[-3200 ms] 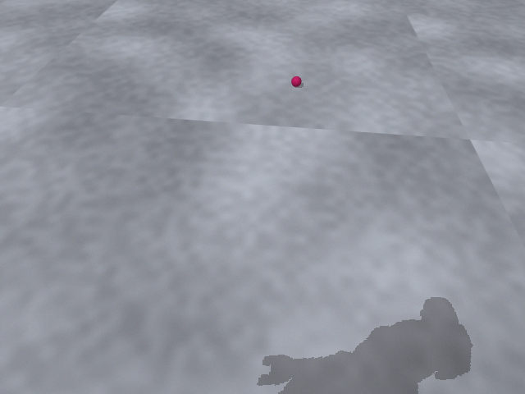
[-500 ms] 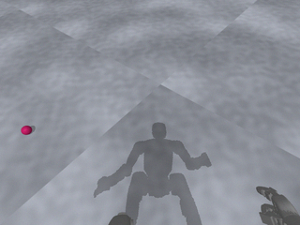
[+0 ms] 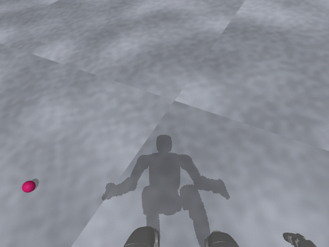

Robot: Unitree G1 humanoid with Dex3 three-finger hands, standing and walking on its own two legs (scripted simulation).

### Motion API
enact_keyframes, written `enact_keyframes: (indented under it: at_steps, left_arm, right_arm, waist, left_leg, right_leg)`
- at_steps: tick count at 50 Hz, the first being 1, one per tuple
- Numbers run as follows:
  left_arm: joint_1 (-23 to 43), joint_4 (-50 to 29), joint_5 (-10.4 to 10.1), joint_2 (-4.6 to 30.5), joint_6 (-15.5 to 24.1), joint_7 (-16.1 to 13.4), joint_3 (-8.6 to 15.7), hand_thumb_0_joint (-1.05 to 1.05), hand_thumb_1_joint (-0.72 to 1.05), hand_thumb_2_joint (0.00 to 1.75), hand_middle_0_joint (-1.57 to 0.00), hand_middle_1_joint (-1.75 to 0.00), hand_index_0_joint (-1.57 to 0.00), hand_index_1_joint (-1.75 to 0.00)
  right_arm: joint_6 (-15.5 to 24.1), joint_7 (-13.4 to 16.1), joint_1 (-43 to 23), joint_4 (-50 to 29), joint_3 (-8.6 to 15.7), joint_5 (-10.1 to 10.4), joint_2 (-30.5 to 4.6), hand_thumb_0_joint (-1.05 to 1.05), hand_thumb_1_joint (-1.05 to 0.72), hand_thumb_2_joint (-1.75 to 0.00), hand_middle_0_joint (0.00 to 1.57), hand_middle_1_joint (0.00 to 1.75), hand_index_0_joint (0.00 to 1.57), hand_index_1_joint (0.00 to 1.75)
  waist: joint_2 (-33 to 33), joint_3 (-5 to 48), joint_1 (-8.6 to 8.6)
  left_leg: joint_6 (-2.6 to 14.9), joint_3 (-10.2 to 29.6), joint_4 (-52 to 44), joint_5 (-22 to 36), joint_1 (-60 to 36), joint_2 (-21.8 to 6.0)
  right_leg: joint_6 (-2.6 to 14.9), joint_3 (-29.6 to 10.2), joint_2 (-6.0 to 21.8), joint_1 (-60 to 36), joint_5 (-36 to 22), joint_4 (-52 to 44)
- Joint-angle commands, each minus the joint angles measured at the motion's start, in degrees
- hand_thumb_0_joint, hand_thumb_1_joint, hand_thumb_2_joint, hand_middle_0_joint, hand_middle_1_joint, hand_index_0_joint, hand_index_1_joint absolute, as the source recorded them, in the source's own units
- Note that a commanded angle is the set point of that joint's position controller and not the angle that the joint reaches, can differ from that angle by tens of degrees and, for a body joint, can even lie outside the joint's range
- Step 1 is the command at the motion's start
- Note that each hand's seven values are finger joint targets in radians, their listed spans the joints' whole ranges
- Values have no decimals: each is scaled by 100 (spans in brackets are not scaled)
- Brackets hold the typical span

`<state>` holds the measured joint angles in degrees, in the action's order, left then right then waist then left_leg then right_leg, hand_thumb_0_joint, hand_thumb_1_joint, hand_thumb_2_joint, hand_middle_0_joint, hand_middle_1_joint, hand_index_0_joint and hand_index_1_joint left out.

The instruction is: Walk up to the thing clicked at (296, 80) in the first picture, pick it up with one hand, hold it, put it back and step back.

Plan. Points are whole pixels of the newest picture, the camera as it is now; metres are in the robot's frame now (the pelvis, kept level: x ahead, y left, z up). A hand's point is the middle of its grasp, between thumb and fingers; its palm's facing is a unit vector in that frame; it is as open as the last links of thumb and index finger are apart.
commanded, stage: walk up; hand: left
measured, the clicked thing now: (28, 186) +0.60 +0.96 -0.71
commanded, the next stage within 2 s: none
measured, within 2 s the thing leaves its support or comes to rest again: neither
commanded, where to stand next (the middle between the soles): +0.18 +0.91 m, yaw -23 degrees
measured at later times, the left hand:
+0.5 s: hand out of the picture +0.19 +0.49 -0.12, palm faces -0.18 -0.80 -0.57, open 7.3 cm
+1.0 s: hand out of the picture +0.23 +0.74 -0.12, palm faces -0.24 -0.77 -0.59, open 7.4 cm
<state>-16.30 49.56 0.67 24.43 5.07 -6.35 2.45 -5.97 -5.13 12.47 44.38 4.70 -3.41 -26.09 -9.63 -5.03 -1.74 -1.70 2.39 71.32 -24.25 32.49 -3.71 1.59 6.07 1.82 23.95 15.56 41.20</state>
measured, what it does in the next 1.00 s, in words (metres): steps to the left: left foot, then right foot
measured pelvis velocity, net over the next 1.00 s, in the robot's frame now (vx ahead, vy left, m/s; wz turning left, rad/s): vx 0.09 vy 0.44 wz -0.22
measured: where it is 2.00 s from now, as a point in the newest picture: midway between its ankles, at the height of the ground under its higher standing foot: outside the picture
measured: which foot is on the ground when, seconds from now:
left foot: up 0.00-0.16, down 0.18-0.44, up 0.46-0.76, down 0.78-1.00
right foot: down 0.00-0.20, up 0.22-0.42, down 0.44-0.80, up 0.82-1.00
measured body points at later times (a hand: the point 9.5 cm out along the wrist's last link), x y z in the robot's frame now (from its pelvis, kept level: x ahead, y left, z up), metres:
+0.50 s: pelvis +0.07 +0.21 -0.01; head +0.11 +0.17 +0.44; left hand +0.20 +0.53 -0.08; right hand +0.08 -0.12 -0.14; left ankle +0.06 +0.30 -0.68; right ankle +0.14 +0.11 -0.71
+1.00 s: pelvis +0.09 +0.44 -0.01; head +0.13 +0.41 +0.44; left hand +0.24 +0.78 -0.08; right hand +0.09 +0.11 -0.12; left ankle +0.13 +0.53 -0.71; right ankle +0.13 +0.34 -0.66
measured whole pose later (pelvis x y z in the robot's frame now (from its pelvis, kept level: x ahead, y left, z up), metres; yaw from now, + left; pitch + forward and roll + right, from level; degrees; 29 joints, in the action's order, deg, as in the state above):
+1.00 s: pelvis +0.09 +0.44 -0.01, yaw -12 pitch -1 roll +0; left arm -16.9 51.6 -0.5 27.2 3.1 -6.1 3.1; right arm -4.5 -3.6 15.5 39.5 5.5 -4.5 -24.6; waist -3.4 -6.7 -4.1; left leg 3.4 -4.2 48.2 -23.9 23.8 0.1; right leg 2.3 3.7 -0.5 35.2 26.6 63.0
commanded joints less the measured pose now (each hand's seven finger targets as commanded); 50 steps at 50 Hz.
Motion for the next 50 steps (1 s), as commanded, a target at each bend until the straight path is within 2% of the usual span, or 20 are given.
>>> enact_keyframes:
  at_steps: [1,6,8,9,10,11,13,18,20,21,22,24,30,35,38,39,40,41,43,50]
  left_arm:
    - [51,-329,141,2147,111,-68,702,0,90,90,-20,-30,-20,-30]
    - [-26,-317,203,2468,79,-30,836,0,90,90,-20,-30,-20,-30]
    - [276,-348,180,2241,21,-18,721,0,90,90,-20,-30,-20,-30]
    - [179,-345,153,1745,-18,-29,566,0,90,90,-20,-30,-20,-30]
    - [193,-433,66,1112,-36,-74,382,0,90,90,-20,-30,-20,-30]
    - [449,-414,23,1362,11,-223,378,0,90,90,-20,-30,-20,-30]
    - [370,-27,-117,1588,54,-175,406,0,90,90,-20,-30,-20,-30]
    - [-543,236,-212,1319,63,-36,348,0,90,90,-20,-30,-20,-30]
    - [-1442,331,-168,1357,73,-68,453,0,90,90,-20,-30,-20,-30]
    - [-1856,325,-56,1703,68,-142,601,0,90,90,-20,-30,-20,-30]
    - [-1945,120,63,2085,64,-209,714,0,90,90,-20,-30,-20,-30]
    - [-1100,-294,-8,2257,0,-253,691,0,90,90,-20,-30,-20,-30]
    - [-226,-611,135,2006,41,-69,670,0,90,90,-20,-30,-20,-30]
    - [-408,-623,246,2387,48,-10,827,0,90,90,-20,-30,-20,-30]
    - [79,-701,205,2231,-22,-27,714,0,90,90,-20,-30,-20,-30]
    - [106,-661,186,1804,-73,-58,581,0,90,90,-20,-30,-20,-30]
    - [-45,-685,107,1159,-114,-119,394,0,90,90,-20,-30,-20,-30]
    - [372,-733,58,1434,-87,-282,416,0,90,90,-20,-30,-20,-30]
    - [272,-340,-46,1589,-56,-191,435,0,90,90,-20,-30,-20,-30]
    - [-1002,-82,-166,1262,-33,-33,394,0,90,90,-20,-30,-20,-30]
  right_arm:
    - [122,-99,173,-434,467,-8,-1237,0,-90,-90,20,30,20,30]
    - [166,-156,28,-507,547,-33,-1257,0,-90,-90,20,30,20,30]
    - [244,-87,830,-273,628,-67,-1242,0,-90,-90,20,30,20,30]
    - [319,-26,1250,-166,684,-171,-1386,0,-90,-90,20,30,20,30]
    - [387,39,1041,-341,762,-231,-1981,0,-90,-90,20,30,20,30]
    - [418,113,501,-410,812,-81,-2387,0,-90,-90,20,30,20,30]
    - [432,212,217,-549,596,-81,-1588,0,-90,-90,20,30,20,30]
    - [357,235,-237,-880,446,-119,-1176,0,-90,-90,20,30,20,30]
    - [276,173,-665,-1087,415,-65,-1086,0,-90,-90,20,30,20,30]
    - [285,162,-429,-1118,343,-6,-842,0,-90,-90,20,30,20,30]
    - [277,162,46,-1152,240,30,-546,0,-90,-90,20,30,20,30]
    - [77,288,125,-1029,467,-38,-1175,0,-90,-90,20,30,20,30]
    - [69,21,414,-729,589,-109,-1169,0,-90,-90,20,30,20,30]
    - [69,-84,48,-894,612,-78,-1138,0,-90,-90,20,30,20,30]
    - [158,-49,963,-606,724,-79,-1224,0,-90,-90,20,30,20,30]
    - [216,-3,1552,-449,800,-182,-1367,0,-90,-90,20,30,20,30]
    - [266,72,1433,-599,868,-276,-1936,0,-90,-90,20,30,20,30]
    - [300,151,710,-717,899,-82,-2413,0,-90,-90,20,30,20,30]
    - [326,227,150,-931,727,-126,-1643,0,-90,-90,20,30,20,30]
    - [253,235,-169,-1229,477,-149,-1085,0,-90,-90,20,30,20,30]
  waist:
    - [1710,410,-169]
    - [1792,519,-50]
    - [1258,774,-551]
    - [159,797,-827]
    - [-1476,311,-741]
    - [-1566,291,-574]
    - [86,157,-472]
    - [-382,649,-108]
    - [66,853,545]
    - [630,1059,780]
    - [1646,1377,627]
    - [749,1163,352]
    - [1621,410,-56]
    - [2104,498,202]
    - [1582,819,-365]
    - [621,900,-763]
    - [-1283,411,-703]
    - [-1407,178,-633]
    - [232,-216,-399]
    - [-185,458,148]
  left_leg:
    - [47,196,-569,292,-203,-438]
    - [158,-269,-1712,-245,-652,-264]
    - [251,-569,-2917,143,-1763,21]
    - [328,-53,-4091,-425,-2302,-2]
    - [596,2267,-5130,-11,-2202,-1307]
    - [1292,3364,-5478,141,-1957,-1737]
    - [1240,1826,-4410,1811,-1985,-1318]
    - [1638,491,-3543,4111,-1912,-996]
    - [1048,-265,-2467,3782,-976,-424]
    - [695,-336,-1638,2949,-233,-162]
    - [376,-185,-761,-659,1109,221]
    - [221,552,561,-934,1067,-43]
    - [179,277,80,103,142,-216]
    - [227,-173,-1183,-520,-202,-169]
    - [365,-381,-2637,-65,-1684,70]
    - [413,-53,-3472,-338,-2318,152]
    - [753,2140,-4738,-630,-2027,-1105]
    - [1475,3391,-5344,-518,-1337,-1649]
    - [1276,2256,-4746,194,-913,-1175]
    - [1383,824,-3655,2847,-1024,-811]
  right_leg:
    - [941,-1570,1233,408,1294,-1851]
    - [1063,-1744,1300,556,1390,-1329]
    - [704,-1235,972,1038,838,-216]
    - [390,-652,275,1564,665,1350]
    - [80,-230,-805,2928,2286,2715]
    - [282,-999,-421,2852,2181,3080]
    - [144,-940,-164,2636,1421,2915]
    - [49,9,12,613,630,986]
    - [158,-118,-52,-1228,-840,-838]
    - [197,-804,210,-2237,-979,-1217]
    - [664,-2965,1683,-3317,-1368,-1316]
    - [1530,-4402,2776,-1907,542,-2132]
    - [1022,-1927,1324,319,1268,-1617]
    - [1145,-2085,1363,511,1596,-1405]
    - [751,-1569,1086,1277,1215,-407]
    - [405,-1023,397,1911,1360,1130]
    - [76,-239,-746,3159,2436,2765]
    - [239,-1072,-516,3010,2271,3106]
    - [149,-1134,-314,2571,1497,3302]
    - [161,-309,36,-70,594,499]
